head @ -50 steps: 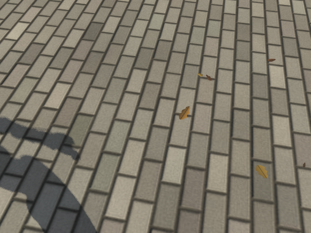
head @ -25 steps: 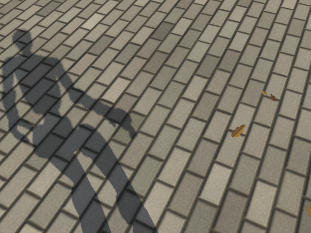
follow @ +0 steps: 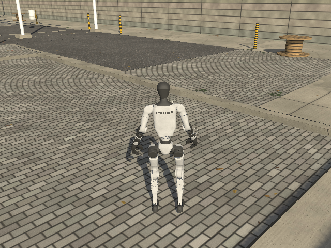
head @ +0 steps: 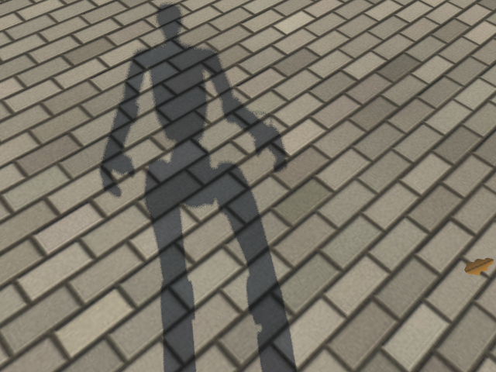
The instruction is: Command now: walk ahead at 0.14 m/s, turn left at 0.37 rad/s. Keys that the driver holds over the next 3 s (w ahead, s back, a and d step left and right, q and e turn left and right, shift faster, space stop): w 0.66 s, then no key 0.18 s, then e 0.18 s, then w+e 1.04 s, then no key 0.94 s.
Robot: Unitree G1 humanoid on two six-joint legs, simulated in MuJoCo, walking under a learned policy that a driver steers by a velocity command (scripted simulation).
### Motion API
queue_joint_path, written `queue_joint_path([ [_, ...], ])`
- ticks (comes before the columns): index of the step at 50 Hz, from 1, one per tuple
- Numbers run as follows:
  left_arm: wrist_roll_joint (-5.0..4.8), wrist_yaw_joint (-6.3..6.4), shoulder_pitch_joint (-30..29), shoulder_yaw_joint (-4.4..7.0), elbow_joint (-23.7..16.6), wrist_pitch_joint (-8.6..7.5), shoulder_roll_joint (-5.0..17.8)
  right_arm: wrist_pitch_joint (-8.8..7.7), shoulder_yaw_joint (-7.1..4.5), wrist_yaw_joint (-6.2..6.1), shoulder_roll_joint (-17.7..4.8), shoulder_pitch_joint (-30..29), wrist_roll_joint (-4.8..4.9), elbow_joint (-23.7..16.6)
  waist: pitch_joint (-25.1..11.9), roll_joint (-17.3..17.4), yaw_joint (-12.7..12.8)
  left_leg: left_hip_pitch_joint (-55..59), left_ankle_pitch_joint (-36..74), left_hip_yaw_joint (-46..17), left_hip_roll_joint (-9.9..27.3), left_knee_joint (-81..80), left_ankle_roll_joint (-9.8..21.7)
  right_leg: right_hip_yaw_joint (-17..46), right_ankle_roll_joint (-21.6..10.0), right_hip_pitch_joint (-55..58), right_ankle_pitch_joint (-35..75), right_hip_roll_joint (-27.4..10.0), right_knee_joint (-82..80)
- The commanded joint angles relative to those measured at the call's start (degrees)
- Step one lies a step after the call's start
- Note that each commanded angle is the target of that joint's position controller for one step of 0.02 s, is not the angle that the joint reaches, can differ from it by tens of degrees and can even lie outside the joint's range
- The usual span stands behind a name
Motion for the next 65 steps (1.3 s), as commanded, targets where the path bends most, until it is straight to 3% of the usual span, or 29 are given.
queue_joint_path([
  [1,-1.23,-0.88,-5.1,1.37,-6.6,-1.75,6.4,-3.33,-2.52,-0.16,-9.7,10.0,-0.56,-0.7,-9.1,11.6,-5.7,19.2,-7.1,-27.1,19.5,-18.0,15.2,6.8,-1.2,-23.0,-4.4,1.0,18.8],
  [3,-0.68,-0.84,-4.1,1.83,-5.0,-2.09,7.0,-4.34,-1.31,-0.6,-7.1,5.6,0.09,-0.3,-3.5,11.8,-3.9,14.8,-15.9,-23.6,15.4,-21.9,11.1,6.9,-1.6,-23.0,5.2,0.0,14.3],
  [6,-0.6,-1.32,-2.0,1.72,-3.6,-3.56,5.8,-5.72,-0.99,-1.19,-7.0,5.9,-0.94,-0.1,-2.1,10.2,-2.6,14.0,-7.9,-19.4,13.2,-24.7,10.4,6.5,-1.4,-21.2,15.6,0.6,10.4],
  [12,-0.74,-1.8,-5.1,0.4,-4.4,-4.71,2.7,-7.14,-1.52,-1.04,-8.8,8.8,-0.45,1.9,-0.8,8.8,-4.1,13.4,-0.5,-14.4,13.2,-25.8,10.2,6.5,0.2,-18.6,23.6,1.4,-5.3],
  [19,-1.32,-3.18,-9.3,-0.69,-6.9,-5.85,2.5,-6.73,-1.88,-0.66,-9.5,12.6,0.46,5.0,1.6,7.9,-5.7,13.5,2.2,-13.0,15.4,-23.1,10.3,5.8,-1.9,-14.7,21.5,2.3,-14.2],
  [21,-1.52,-3.51,-7.5,-0.53,-6.9,-6.22,3.5,-6.42,-1.98,-0.62,-9.8,12.5,0.63,5.4,0.9,8.5,-4.3,14.2,4.5,-13.4,16.1,-21.3,9.4,5.2,-3.6,-10.8,20.0,2.9,-15.8],
  [23,-1.38,-3.2,-0.4,0.4,-4.9,-6.35,5.0,-5.97,-1.68,-0.67,-9.3,11.4,0.5,5.4,-2.5,8.2,-0.1,12.4,16.1,-10.9,13.7,-13.2,7.3,2.7,-5.6,0.6,20.0,5.5,-18.6],
  [24,-1.28,-2.65,7.6,1.62,-2.8,-6.45,7.6,-5.91,-0.82,-0.74,-7.0,12.0,0.03,5.4,-7.9,5.8,3.2,8.7,21.5,-7.1,9.9,-1.3,5.2,4.5,-7.5,12.3,19.9,4.2,-18.7],
  [25,0.03,-2.25,15.5,2.95,-2.0,-6.5,13.8,-6.48,0.71,-0.84,-2.9,14.4,-0.64,2.9,-16.9,-6.0,4.3,-7.1,10.4,-2.3,3.2,20.9,1.0,24.3,-14.3,30.6,14.6,-9.6,-20.6],
  [26,-0.15,-2.91,18.7,2.79,-1.1,-6.55,13.5,-7.67,1.1,-1.13,-1.7,15.6,-0.15,2.3,-20.1,-15.7,4.1,-20.8,-17.1,-6.8,-3.3,34.0,-0.9,46.2,-19.3,37.8,1.8,-15.6,-30.7],
  [27,-0.72,-3.0,15.6,1.39,-1.4,-6.64,9.0,-8.31,-0.27,-0.79,-7.1,12.4,1.28,2.4,-13.6,-9.3,4.1,-27.3,-14.6,-10.0,0.2,40.2,-0.2,43.0,-17.5,33.7,-4.4,-15.0,-32.3],
  [28,-0.65,-2.87,11.7,0.69,-2.4,-6.41,6.9,-8.6,-0.44,-0.5,-8.1,9.5,1.77,1.9,-8.2,-6.2,2.8,-28.9,-9.2,-8.1,3.4,40.1,1.0,35.8,-15.5,27.7,-2.1,-13.3,-32.5],
  [29,-0.32,-2.81,8.5,0.12,-3.1,-6.16,5.3,-8.61,-0.3,-0.51,-7.5,8.1,1.03,2.0,-5.4,-2.8,1.5,-27.5,-4.1,-6.8,5.7,37.5,1.0,30.4,-14.6,22.1,2.8,-10.9,-33.5],
  [30,0.19,-2.81,6.4,-0.32,-3.6,-6.11,4.1,-8.32,-0.45,-0.45,-6.8,7.7,0.39,2.1,-3.4,-2.7,0.2,-25.3,-0.3,-6.6,7.4,34.5,0.8,26.2,-14.1,17.5,8.0,-8.8,-35.1],
  [33,0.24,-2.54,5.7,-0.39,-3.4,-6.72,4.0,-7.11,-0.19,-0.28,-4.4,9.5,0.08,2.9,-3.1,-3.4,-1.8,-21.4,4.9,-5.4,8.5,31.4,-0.7,18.9,-14.9,12.5,19.1,-6.2,-38.3],
  [37,0.22,-1.48,5.9,-0.32,-2.2,-6.19,5.0,-7.18,0.42,-0.69,-2.5,5.2,-1.05,1.4,-2.0,-1.5,-2.2,-19.5,12.5,-2.7,6.9,17.9,-3.4,8.2,-13.8,11.2,51.6,-3.3,-35.9],
  [40,-0.18,-0.61,8.8,-0.4,-1.0,-5.25,5.5,-7.78,1.24,0.17,-0.4,-1.1,-0.84,0.2,-2.8,-1.8,0.8,-13.8,22.2,-0.2,4.0,5.1,-3.2,4.8,-11.7,11.8,52.5,-1.4,-34.9],
  [44,-0.86,-0.2,10.6,-0.21,0.6,-3.57,6.1,-8.39,0.61,1.23,-2.4,-4.1,-0.99,-1.1,-3.2,-2.4,1.0,-12.1,20.9,-2.2,2.2,-1.7,-1.2,8.8,-11.7,17.9,51.1,-4.4,-29.9],
  [46,-1.21,0.01,9.0,0.11,0.4,-2.81,6.6,-8.81,-0.35,1.16,-4.8,-0.5,-1.67,-0.2,-4.7,-2.8,-1.9,-7.9,19.0,-2.7,1.1,-5.3,0.5,11.5,-10.5,19.9,52.1,-4.4,-24.0],
  [47,-1.25,0.03,8.0,0.03,0.0,-2.57,6.2,-9.14,-1.01,0.74,-6.3,4.0,-2.14,1.2,-7.1,-1.6,-4.3,-0.7,26.7,-1.8,0.8,-9.8,1.8,11.0,-8.9,19.1,52.6,-1.9,-18.0],
  [48,-0.19,-0.02,8.3,-0.63,-1.7,-2.82,4.5,-9.27,-1.81,0.04,-10.1,8.4,-3.05,1.6,-14.1,2.6,-5.3,13.1,49.7,-6.9,7.8,-5.5,4.5,9.7,-6.3,12.7,42.3,1.7,-8.0],
  [49,0.48,-0.45,15.9,-2.04,-1.6,-3.22,-0.3,-8.05,-2.34,-0.71,-12.9,10.7,-3.83,1.2,-22.2,15.1,-2.9,33.0,69.0,-21.1,23.5,-0.8,14.6,7.8,-2.4,-5.4,6.4,8.7,11.6],
  [50,-0.9,-0.71,17.2,-1.81,-0.9,-2.87,2.3,-6.82,-1.32,-0.88,-8.7,11.2,-2.53,0.1,-29.5,16.0,-4.6,34.9,63.7,-27.4,27.9,-2.5,18.6,11.5,-1.0,-10.3,-16.2,10.6,22.7],
  [51,-2.18,-0.66,13.4,-0.15,-1.5,-1.98,6.9,-5.82,-0.81,-0.97,-7.0,8.6,-1.68,-0.6,-24.7,10.2,-5.1,28.4,49.4,-22.9,24.8,-6.0,16.4,12.1,-0.5,-13.1,-13.1,7.8,26.8],
  [53,-2.04,0.04,9.6,0.04,-2.7,0.34,4.9,-4.96,-0.11,-1.3,-4.3,2.8,-0.33,0.2,-12.8,7.3,-2.6,13.9,8.0,-16.6,19.1,-14.4,11.6,9.0,0.4,-16.1,-4.7,3.1,22.5],
  [54,-1.54,0.43,9.9,0.21,-3.2,1.49,4.3,-5.04,-0.41,-1.37,-5.2,0.5,-0.59,0.7,-9.7,10.8,-1.1,6.0,-3.9,-15.3,17.6,-18.8,10.3,7.7,0.8,-12.7,-1.9,2.1,20.0],
  [56,-0.88,0.68,12.2,0.05,-3.2,2.23,2.6,-5.74,-1.13,-1.46,-6.7,-2.5,-1.17,1.1,-7.0,13.3,0.8,-2.6,-8.8,-10.9,16.1,-23.7,9.9,5.1,0.6,-7.0,1.4,2.6,17.0],
  [60,-0.24,0.16,10.1,-0.03,-4.0,1.22,1.6,-7.52,-2.19,-1.36,-8.3,-4.4,-0.3,2.0,-8.0,10.1,0.8,-3.1,-7.5,-4.8,16.9,-25.0,9.4,4.3,-2.5,-1.6,7.6,0.8,4.2],
  [65,-0.93,-1.19,11.8,0.88,-3.0,0.94,2.6,-6.22,-2.79,-0.7,-9.8,-5.1,1.18,2.9,-7.1,8.1,2.6,-1.6,-16.2,-2.2,18.5,-22.8,7.1,-0.2,-5.8,4.6,9.8,2.2,-7.6],
])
